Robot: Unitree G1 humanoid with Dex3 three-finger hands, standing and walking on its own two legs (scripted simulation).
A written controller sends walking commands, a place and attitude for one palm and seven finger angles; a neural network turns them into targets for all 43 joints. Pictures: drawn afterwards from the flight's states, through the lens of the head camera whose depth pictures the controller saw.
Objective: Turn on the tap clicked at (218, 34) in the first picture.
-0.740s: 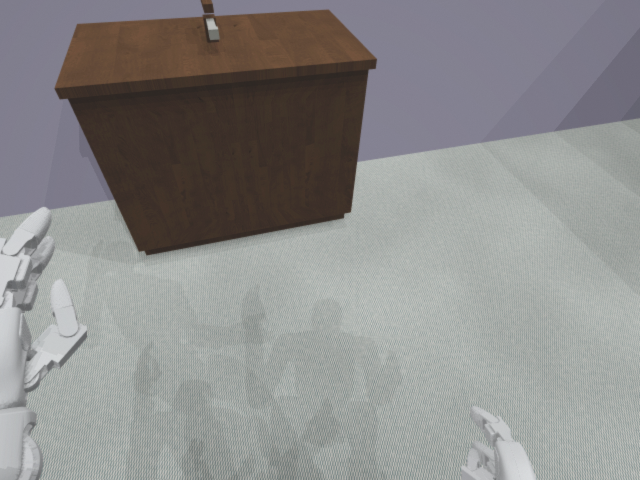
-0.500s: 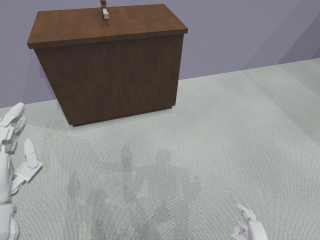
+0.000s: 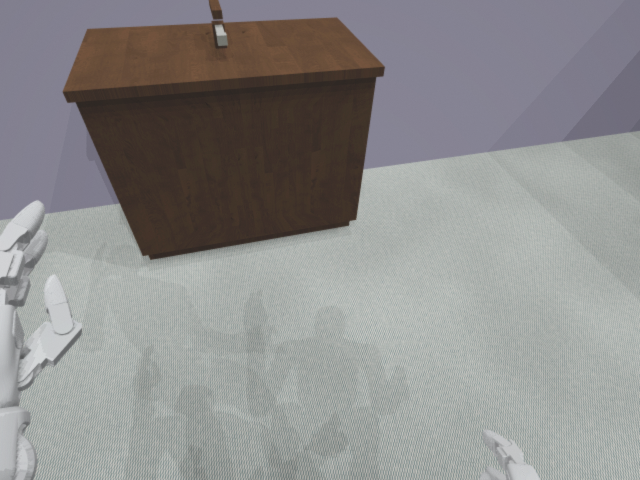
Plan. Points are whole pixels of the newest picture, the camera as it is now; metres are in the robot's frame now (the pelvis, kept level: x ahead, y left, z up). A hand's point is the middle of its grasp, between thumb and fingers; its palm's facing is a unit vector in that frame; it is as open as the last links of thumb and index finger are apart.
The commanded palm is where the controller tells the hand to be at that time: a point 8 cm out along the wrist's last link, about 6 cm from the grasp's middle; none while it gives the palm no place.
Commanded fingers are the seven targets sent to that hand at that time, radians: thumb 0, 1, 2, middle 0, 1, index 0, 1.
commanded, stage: walk to a spot facing it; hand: left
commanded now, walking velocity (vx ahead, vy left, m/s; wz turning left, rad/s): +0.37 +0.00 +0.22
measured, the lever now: (222, 39) +1.24 +0.34 +0.07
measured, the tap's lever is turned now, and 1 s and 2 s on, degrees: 0 0 0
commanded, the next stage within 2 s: turn to face it in 1.32 s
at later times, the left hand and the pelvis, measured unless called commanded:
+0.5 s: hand (146, 236) +0.33 +0.21 +0.17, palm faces +0.43 -0.77 -0.47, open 7.4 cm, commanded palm +0.25 +0.26 +0.19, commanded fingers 0.00 0.90 0.90 -0.20 -0.30 -0.20 -0.30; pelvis +0.12 -0.04 -0.01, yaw +6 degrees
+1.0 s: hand (131, 143) +0.47 +0.28 +0.19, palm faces +0.55 -0.73 -0.39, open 7.5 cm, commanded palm +0.39 +0.30 +0.19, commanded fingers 0.00 0.90 0.90 -0.20 -0.30 -0.20 -0.30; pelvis +0.28 +0.00 +0.00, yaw +10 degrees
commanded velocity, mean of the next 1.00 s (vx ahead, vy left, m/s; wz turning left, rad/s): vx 0.37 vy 0.00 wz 0.18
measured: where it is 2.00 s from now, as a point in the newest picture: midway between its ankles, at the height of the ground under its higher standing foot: (327, 409)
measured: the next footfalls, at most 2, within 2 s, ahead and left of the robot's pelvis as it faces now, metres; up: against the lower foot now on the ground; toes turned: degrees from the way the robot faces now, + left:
right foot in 0.40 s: +0.18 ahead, -0.13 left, +0.00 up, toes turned -7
left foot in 0.82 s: +0.36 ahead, +0.12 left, +0.00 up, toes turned +20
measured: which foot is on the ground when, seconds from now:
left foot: down 0.00-0.42, up 0.44-0.80, down 0.82-1.00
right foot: down 0.00-0.08, up 0.10-0.38, down 0.40-0.82, up 0.84-1.00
